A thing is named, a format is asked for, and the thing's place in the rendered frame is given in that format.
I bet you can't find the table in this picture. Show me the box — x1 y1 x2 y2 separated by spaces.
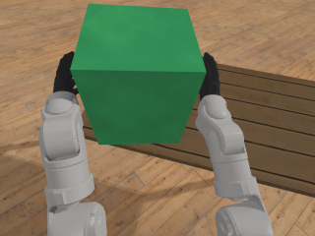
81 63 315 198

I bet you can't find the left robot forearm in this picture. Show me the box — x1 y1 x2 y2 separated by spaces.
38 90 95 236

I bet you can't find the left robot hand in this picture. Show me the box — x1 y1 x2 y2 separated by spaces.
53 51 79 95

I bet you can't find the right robot forearm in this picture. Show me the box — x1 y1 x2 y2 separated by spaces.
195 94 275 235

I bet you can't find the carton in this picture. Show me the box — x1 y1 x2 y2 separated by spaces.
70 3 207 146

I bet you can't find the right robot hand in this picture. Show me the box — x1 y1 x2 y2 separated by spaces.
199 52 221 101

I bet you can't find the robot left upper arm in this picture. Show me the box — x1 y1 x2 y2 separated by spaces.
48 202 107 236

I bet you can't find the robot right upper arm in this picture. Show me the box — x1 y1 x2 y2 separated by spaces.
215 201 274 236

